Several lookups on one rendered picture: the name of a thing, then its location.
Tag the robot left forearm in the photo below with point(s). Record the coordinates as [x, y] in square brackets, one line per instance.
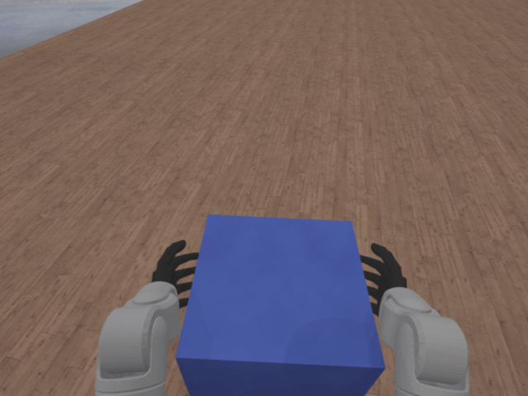
[132, 347]

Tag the right robot hand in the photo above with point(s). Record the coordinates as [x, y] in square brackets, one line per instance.
[391, 274]

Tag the left robot hand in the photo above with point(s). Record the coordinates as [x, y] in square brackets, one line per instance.
[167, 265]

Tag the robot right forearm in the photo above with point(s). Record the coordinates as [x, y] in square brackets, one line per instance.
[431, 351]

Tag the carton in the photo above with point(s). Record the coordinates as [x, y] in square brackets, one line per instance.
[278, 307]

